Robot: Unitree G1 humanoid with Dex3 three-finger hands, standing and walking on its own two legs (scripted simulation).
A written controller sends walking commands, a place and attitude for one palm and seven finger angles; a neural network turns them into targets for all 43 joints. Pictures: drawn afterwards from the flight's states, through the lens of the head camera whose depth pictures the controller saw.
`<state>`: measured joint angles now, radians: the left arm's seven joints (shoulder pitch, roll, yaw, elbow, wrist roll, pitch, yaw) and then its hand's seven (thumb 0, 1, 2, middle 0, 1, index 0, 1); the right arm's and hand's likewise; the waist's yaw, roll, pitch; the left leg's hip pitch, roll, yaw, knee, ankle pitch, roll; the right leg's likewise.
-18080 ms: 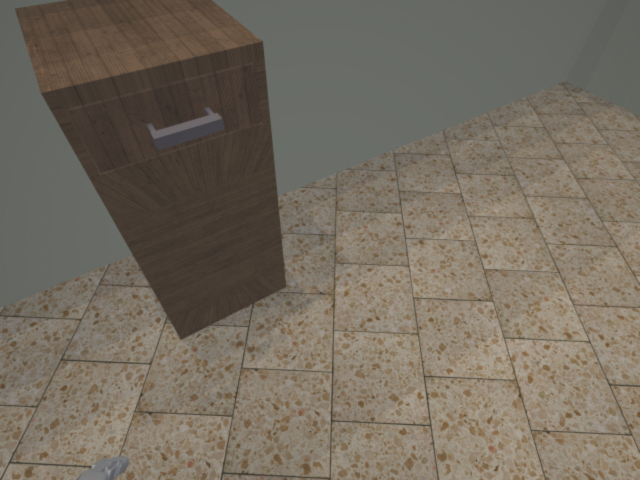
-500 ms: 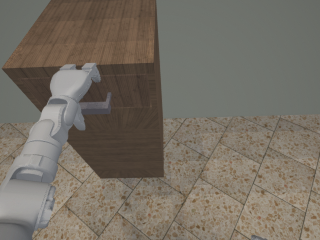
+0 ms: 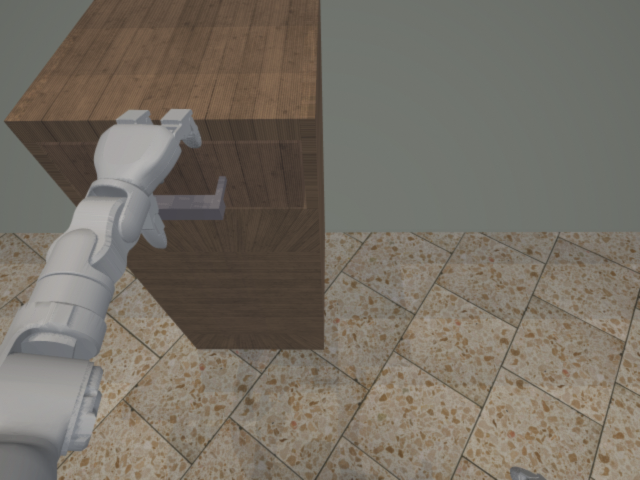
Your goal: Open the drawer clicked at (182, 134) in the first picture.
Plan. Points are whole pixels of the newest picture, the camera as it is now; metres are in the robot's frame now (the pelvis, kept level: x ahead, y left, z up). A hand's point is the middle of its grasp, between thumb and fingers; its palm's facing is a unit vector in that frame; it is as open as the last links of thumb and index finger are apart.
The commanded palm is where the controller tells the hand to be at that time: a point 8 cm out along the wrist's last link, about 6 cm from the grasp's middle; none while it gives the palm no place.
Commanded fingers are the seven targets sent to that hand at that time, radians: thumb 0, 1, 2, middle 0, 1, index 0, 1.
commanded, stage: move the hooked fingers above the handle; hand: left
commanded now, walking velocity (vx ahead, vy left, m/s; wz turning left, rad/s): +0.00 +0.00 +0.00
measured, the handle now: (179, 195) +0.50 +0.23 +0.03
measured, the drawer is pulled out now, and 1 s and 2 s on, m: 0.00 0.00 0.00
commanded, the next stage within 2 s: lower the fingers behind the handle in 1.88 s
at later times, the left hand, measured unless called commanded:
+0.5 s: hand (162, 190) +0.45 +0.22 +0.09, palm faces +0.04 -0.04 -1.00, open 13.8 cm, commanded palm +0.44 +0.25 +0.15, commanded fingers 0.00 -0.50 0.30 -0.30 -1.20 -0.30 -1.20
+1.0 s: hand (132, 215) +0.42 +0.26 +0.08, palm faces -0.11 +0.00 -0.99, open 13.8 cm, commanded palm +0.43 +0.25 +0.15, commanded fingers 0.00 -0.50 0.30 -0.30 -1.20 -0.30 -1.20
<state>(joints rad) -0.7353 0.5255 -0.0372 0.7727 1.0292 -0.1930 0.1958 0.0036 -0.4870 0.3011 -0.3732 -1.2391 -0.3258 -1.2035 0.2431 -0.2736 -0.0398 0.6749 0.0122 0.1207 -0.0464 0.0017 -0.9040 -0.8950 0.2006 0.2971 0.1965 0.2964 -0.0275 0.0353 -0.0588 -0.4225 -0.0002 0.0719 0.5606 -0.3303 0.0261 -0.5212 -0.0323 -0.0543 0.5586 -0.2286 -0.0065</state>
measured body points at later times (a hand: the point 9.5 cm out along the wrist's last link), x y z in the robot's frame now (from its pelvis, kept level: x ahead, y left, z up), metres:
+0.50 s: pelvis +0.00 +0.00 +0.00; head +0.07 -0.01 +0.44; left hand +0.44 +0.22 +0.14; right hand +0.07 -0.29 -0.13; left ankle -0.04 +0.10 -0.73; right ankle +0.02 -0.12 -0.73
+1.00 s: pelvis -0.01 -0.01 +0.00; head +0.06 -0.02 +0.44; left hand +0.42 +0.26 +0.13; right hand +0.06 -0.29 -0.13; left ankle -0.04 +0.10 -0.73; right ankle +0.02 -0.12 -0.73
